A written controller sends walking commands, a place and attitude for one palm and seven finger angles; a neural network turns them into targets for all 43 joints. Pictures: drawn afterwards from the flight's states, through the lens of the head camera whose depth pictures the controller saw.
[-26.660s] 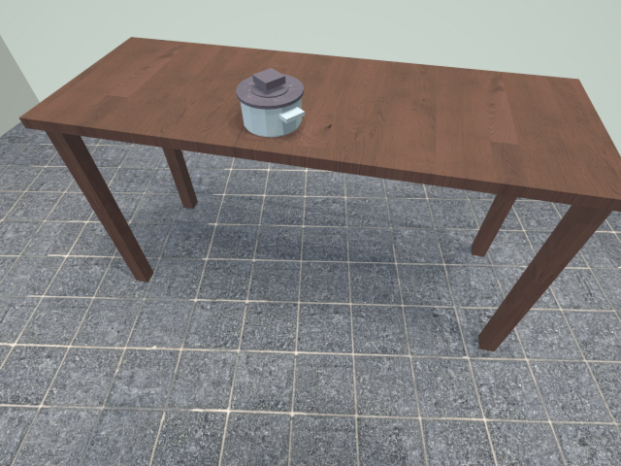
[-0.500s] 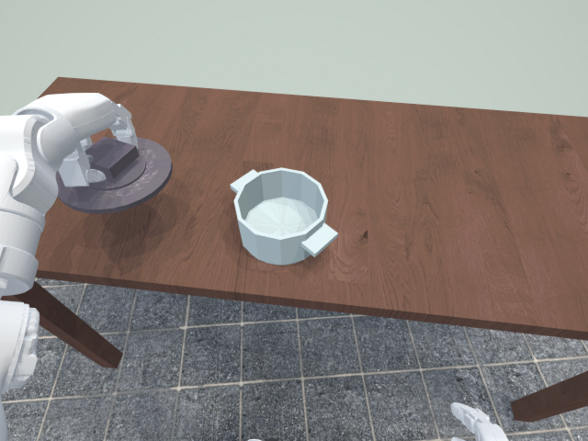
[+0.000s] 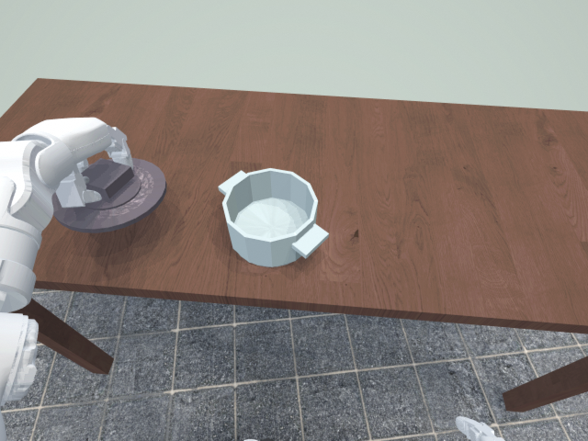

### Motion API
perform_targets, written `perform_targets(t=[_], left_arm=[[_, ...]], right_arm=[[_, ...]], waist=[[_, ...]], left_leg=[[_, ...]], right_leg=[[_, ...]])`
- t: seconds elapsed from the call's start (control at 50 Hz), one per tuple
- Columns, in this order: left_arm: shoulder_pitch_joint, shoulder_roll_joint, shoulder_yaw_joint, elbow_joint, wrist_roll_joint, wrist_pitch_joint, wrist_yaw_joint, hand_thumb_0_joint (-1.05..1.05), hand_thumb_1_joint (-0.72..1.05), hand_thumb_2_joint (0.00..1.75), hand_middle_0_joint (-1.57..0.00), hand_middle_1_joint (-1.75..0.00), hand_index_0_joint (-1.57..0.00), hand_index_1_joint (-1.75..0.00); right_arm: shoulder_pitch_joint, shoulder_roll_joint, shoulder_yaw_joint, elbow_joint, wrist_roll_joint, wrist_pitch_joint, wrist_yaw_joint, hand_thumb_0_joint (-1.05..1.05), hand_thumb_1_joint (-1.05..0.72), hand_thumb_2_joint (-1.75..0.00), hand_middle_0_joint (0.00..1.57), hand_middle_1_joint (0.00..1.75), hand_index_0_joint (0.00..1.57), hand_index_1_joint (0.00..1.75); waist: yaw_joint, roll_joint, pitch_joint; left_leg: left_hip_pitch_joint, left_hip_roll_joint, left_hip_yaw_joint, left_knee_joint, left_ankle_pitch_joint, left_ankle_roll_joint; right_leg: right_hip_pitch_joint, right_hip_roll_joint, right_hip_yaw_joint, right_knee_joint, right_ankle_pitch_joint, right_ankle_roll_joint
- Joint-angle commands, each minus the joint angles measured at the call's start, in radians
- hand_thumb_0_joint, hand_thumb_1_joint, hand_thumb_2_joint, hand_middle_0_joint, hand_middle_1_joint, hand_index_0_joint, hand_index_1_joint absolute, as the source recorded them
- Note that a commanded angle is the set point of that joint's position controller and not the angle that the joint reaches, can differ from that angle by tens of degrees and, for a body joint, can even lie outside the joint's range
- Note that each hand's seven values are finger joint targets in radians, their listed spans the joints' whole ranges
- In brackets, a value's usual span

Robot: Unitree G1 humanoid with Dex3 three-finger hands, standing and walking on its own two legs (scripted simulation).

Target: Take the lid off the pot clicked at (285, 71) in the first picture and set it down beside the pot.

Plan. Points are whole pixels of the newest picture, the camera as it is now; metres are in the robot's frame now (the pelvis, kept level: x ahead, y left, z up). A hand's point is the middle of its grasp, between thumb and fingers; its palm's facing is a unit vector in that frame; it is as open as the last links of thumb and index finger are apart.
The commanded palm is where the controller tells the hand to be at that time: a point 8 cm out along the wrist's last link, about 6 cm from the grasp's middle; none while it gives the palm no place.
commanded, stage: lower the lid onto the table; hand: left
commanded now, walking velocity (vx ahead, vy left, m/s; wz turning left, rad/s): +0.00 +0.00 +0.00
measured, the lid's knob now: (104, 177) +0.45 +0.28 +0.10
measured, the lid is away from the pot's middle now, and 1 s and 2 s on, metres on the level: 0.23 0.22 0.24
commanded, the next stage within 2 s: open the fingers wide in 1.40 s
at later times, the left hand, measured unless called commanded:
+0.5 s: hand (103, 188) +0.43 +0.28 +0.09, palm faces -0.42 -0.05 -0.90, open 8.8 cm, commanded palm +0.44 +0.28 +0.16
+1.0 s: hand (114, 205) +0.43 +0.28 +0.06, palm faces -0.47 -0.05 -0.88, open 8.8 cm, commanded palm +0.45 +0.28 +0.13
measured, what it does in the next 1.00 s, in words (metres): stands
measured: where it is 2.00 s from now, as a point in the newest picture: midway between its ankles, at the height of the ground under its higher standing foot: outside the picture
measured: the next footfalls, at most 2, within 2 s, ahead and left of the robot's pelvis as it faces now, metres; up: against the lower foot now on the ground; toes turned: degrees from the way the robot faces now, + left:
none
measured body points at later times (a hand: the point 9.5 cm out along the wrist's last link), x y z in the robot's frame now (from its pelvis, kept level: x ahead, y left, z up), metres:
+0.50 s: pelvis +0.01 +0.00 +0.00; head +0.06 +0.00 +0.44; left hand +0.45 +0.28 +0.15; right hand +0.10 -0.27 -0.12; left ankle +0.07 +0.08 -0.74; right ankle -0.03 -0.15 -0.74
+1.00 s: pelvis +0.01 -0.01 -0.01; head +0.07 +0.00 +0.44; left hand +0.45 +0.28 +0.11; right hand +0.08 -0.28 -0.13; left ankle +0.07 +0.08 -0.74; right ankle -0.03 -0.15 -0.74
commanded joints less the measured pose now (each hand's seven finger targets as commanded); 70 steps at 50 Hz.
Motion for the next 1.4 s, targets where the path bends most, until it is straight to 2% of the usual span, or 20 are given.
perform_targets(t=[0.0, 0.08, 0.12, 0.18, 0.24, 0.38, 0.42, 0.5, 0.64, 0.7, 0.76, 0.82, 0.88, 0.92, 1.06, 1.12, 1.24, 1.32, 1.34, 1.38], left_arm=[[-0.508, 0.306, 0.118, -0.14, -0.012, -0.007, 0.05, 0.0, 0.38, 1.27, -0.95, -0.89, -0.85, -0.79], [-0.546, 0.302, 0.118, -0.234, -0.004, -0.037, 0.066, 0.0, 0.38, 1.27, -0.95, -0.89, -0.85, -0.79], [-0.501, 0.337, 0.153, -0.208, -0.013, -0.044, 0.074, 0.0, 0.38, 1.27, -0.95, -0.89, -0.85, -0.79], [-0.48, 0.281, 0.116, -0.118, -0.012, -0.031, 0.07, 0.0, 0.38, 1.27, -0.95, -0.89, -0.85, -0.79], [-0.515, 0.32, 0.141, -0.173, 0.006, -0.042, 0.085, 0.0, 0.38, 1.27, -0.95, -0.89, -0.85, -0.79], [-0.473, 0.295, 0.135, -0.127, 0.003, -0.052, 0.097, 0.0, 0.38, 1.27, -0.95, -0.89, -0.85, -0.79], [-0.459, 0.347, 0.175, -0.126, 0.006, -0.061, 0.109, 0.0, 0.38, 1.27, -0.95, -0.89, -0.85, -0.79], [-0.447, 0.29, 0.132, -0.096, 0.008, -0.056, 0.107, 0.0, 0.38, 1.27, -0.95, -0.89, -0.85, -0.79], [-0.457, 0.356, 0.191, -0.144, 0.018, -0.088, 0.129, 0.0, 0.38, 1.27, -0.95, -0.89, -0.85, -0.79], [-0.374, 0.314, 0.169, -0.037, 0.008, -0.08, 0.125, 0.0, 0.38, 1.27, -0.95, -0.89, -0.85, -0.79], [-0.462, 0.269, 0.112, -0.126, 0.019, -0.083, 0.127, 0.0, 0.38, 1.27, -0.95, -0.89, -0.85, -0.79], [-0.437, 0.318, 0.162, -0.135, 0.012, -0.097, 0.136, 0.0, 0.38, 1.27, -0.95, -0.89, -0.85, -0.79], [-0.418, 0.281, 0.134, -0.043, 0.011, -0.086, 0.138, 0.0, 0.38, 1.27, -0.95, -0.89, -0.85, -0.79], [-0.461, 0.343, 0.165, -0.07, 0.023, -0.09, 0.149, 0.0, 0.38, 1.27, -0.95, -0.89, -0.85, -0.79], [-0.436, 0.304, 0.138, -0.013, 0.033, -0.091, 0.159, 0.0, 0.38, 1.27, -0.95, -0.89, -0.85, -0.79], [-0.437, 0.371, 0.186, -0.011, 0.039, -0.102, 0.162, 0.0, 0.38, 1.27, -0.95, -0.89, -0.85, -0.79], [-0.362, 0.287, 0.135, 0.054, 0.038, -0.113, 0.152, 0.0, 0.38, 1.27, -0.95, -0.89, -0.85, -0.79], [-0.345, 0.339, 0.167, 0.095, 0.055, -0.117, 0.157, 0.0, 0.38, 1.27, -0.95, -0.89, -0.85, -0.79], [-0.359, 0.284, 0.115, 0.105, 0.059, -0.111, 0.154, 0.0, 0.38, 1.27, -0.95, -0.89, -0.85, -0.79], [-0.376, 0.294, 0.122, 0.085, 0.062, -0.116, 0.157, 0.0, 0.38, 1.27, -0.95, -0.89, -0.85, -0.79]], right_arm=[[-0.015, -0.159, -0.058, -0.095, 0.007, -0.034, -0.02, 0.0, -0.9, -0.9, 0.2, 0.3, 0.2, 0.3], [-0.008, -0.156, -0.065, -0.099, -0.001, -0.043, -0.021, 0.0, -0.9, -0.9, 0.2, 0.3, 0.2, 0.3], [0.003, -0.168, -0.066, -0.093, -0.004, -0.046, -0.02, 0.0, -0.9, -0.9, 0.2, 0.3, 0.2, 0.3], [0.006, -0.163, -0.063, -0.081, 0.002, -0.031, -0.018, 0.0, -0.9, -0.9, 0.2, 0.3, 0.2, 0.3], [0.009, -0.162, -0.067, -0.091, -0.005, -0.032, -0.017, 0.0, -0.9, -0.9, 0.2, 0.3, 0.2, 0.3], [0.017, -0.161, -0.067, -0.087, -0.002, -0.025, -0.018, 0.0, -0.9, -0.9, 0.2, 0.3, 0.2, 0.3], [0.017, -0.17, -0.069, -0.091, -0.004, -0.026, -0.019, 0.0, -0.9, -0.9, 0.2, 0.3, 0.2, 0.3], [0.017, -0.16, -0.068, -0.087, 0.003, -0.014, -0.019, 0.0, -0.9, -0.9, 0.2, 0.3, 0.2, 0.3], [0.032, -0.16, -0.071, -0.089, -0.007, -0.022, -0.03, 0.0, -0.9, -0.9, 0.2, 0.3, 0.2, 0.3], [0.035, -0.162, -0.07, -0.079, 0.001, -0.015, -0.03, 0.0, -0.9, -0.9, 0.2, 0.3, 0.2, 0.3], [0.027, -0.16, -0.073, -0.082, 0.002, -0.012, -0.027, 0.0, -0.9, -0.9, 0.2, 0.3, 0.2, 0.3], [0.035, -0.166, -0.076, -0.088, -0.004, -0.018, -0.032, 0.0, -0.9, -0.9, 0.2, 0.3, 0.2, 0.3], [0.047, -0.164, -0.071, -0.068, 0.002, -0.014, -0.037, 0.0, -0.9, -0.9, 0.2, 0.3, 0.2, 0.3], [0.046, -0.177, -0.071, -0.068, 0.001, -0.02, -0.039, 0.0, -0.9, -0.9, 0.2, 0.3, 0.2, 0.3], [0.072, -0.168, -0.071, -0.06, 0.002, -0.029, -0.049, 0.0, -0.9, -0.9, 0.2, 0.3, 0.2, 0.3], [0.07, -0.177, -0.07, -0.062, -0.001, -0.033, -0.052, 0.0, -0.9, -0.9, 0.2, 0.3, 0.2, 0.3], [0.089, -0.173, -0.077, -0.051, -0.001, -0.025, -0.046, 0.0, -0.9, -0.9, 0.2, 0.3, 0.2, 0.3], [0.092, -0.182, -0.077, -0.053, 0.004, -0.019, -0.047, 0.0, -0.9, -0.9, 0.2, 0.3, 0.2, 0.3], [0.096, -0.178, -0.076, -0.049, 0.004, -0.014, -0.047, 0.0, -0.9, -0.9, 0.2, 0.3, 0.2, 0.3], [0.104, -0.179, -0.08, -0.049, 0.006, -0.013, -0.046, 0.0, -0.9, -0.9, 0.2, 0.3, 0.2, 0.3]], waist=[[-0.013, 0.041, -0.361], [-0.011, 0.124, -0.438], [-0.01, 0.106, -0.427], [-0.015, 0.042, -0.379], [-0.01, 0.08, -0.442], [-0.013, 0.067, -0.415], [-0.009, 0.067, -0.422], [-0.018, 0.061, -0.393], [-0.013, 0.113, -0.478], [-0.016, 0.048, -0.394], [-0.023, 0.099, -0.422], [-0.019, 0.084, -0.451], [-0.029, 0.049, -0.396], [-0.023, 0.051, -0.411], [-0.032, 0.061, -0.43], [-0.024, 0.065, -0.437], [-0.034, 0.06, -0.412], [-0.029, 0.016, -0.391], [-0.041, 0.04, -0.385], [-0.038, 0.057, -0.396]], left_leg=[[0.389, -0.004, -0.042, -0.04, 0.062, 0.023], [0.481, 0.002, -0.058, -0.025, 0.144, 0.022], [0.463, 0.005, -0.056, -0.017, 0.179, 0.021], [0.407, 0.0, -0.044, -0.023, 0.115, 0.024], [0.437, -0.002, -0.046, -0.012, 0.16, 0.026], [0.43, 0.003, -0.048, -0.006, 0.161, 0.023], [0.413, 0.004, -0.042, 0.001, 0.179, 0.023], [0.401, 0.006, -0.039, 0.0, 0.137, 0.021], [0.442, 0.004, -0.036, 0.032, 0.223, 0.029], [0.376, 0.005, -0.027, 0.029, 0.168, 0.026], [0.413, 0.007, -0.033, 0.032, 0.178, 0.024], [0.426, 0.011, -0.037, 0.041, 0.192, 0.027], [0.378, 0.006, -0.029, 0.039, 0.129, 0.029], [0.36, 0.008, -0.028, 0.039, 0.117, 0.028], [0.364, 0.005, -0.023, 0.063, 0.112, 0.028], [0.323, 0.005, -0.016, 0.077, 0.14, 0.028], [0.323, 0.006, -0.017, 0.108, 0.165, 0.029], [0.256, 0.007, -0.015, 0.115, 0.116, 0.025], [0.261, 0.005, -0.012, 0.117, 0.098, 0.025], [0.285, 0.01, -0.023, 0.122, 0.083, 0.021]], right_leg=[[-0.121, 0.068, -0.034, -0.063, 0.126, -0.065], [-0.143, 0.071, -0.037, -0.051, 0.148, -0.072], [-0.135, 0.064, -0.031, -0.05, 0.18, -0.075], [-0.145, 0.07, -0.036, -0.051, 0.155, -0.066], [-0.126, 0.072, -0.029, -0.041, 0.179, -0.072], [-0.16, 0.072, -0.035, -0.033, 0.165, -0.07], [-0.144, 0.065, -0.025, -0.029, 0.189, -0.074], [-0.179, 0.072, -0.03, -0.025, 0.152, -0.069], [-0.161, 0.073, -0.022, -0.007, 0.208, -0.072], [-0.184, 0.073, -0.025, -0.008, 0.181, -0.067], [-0.212, 0.072, -0.026, 0.0, 0.171, -0.069], [-0.204, 0.069, -0.021, 0.001, 0.178, -0.073], [-0.226, 0.074, -0.025, 0.002, 0.151, -0.067], [-0.214, 0.067, -0.018, 0.005, 0.152, -0.072], [-0.243, 0.074, -0.017, 0.024, 0.146, -0.067], [-0.219, 0.067, -0.01, 0.035, 0.186, -0.071], [-0.285, 0.078, -0.017, 0.053, 0.173, -0.068], [-0.297, 0.075, -0.014, 0.067, 0.144, -0.07], [-0.323, 0.08, -0.016, 0.071, 0.122, -0.069], [-0.352, 0.081, -0.019, 0.077, 0.091, -0.07]])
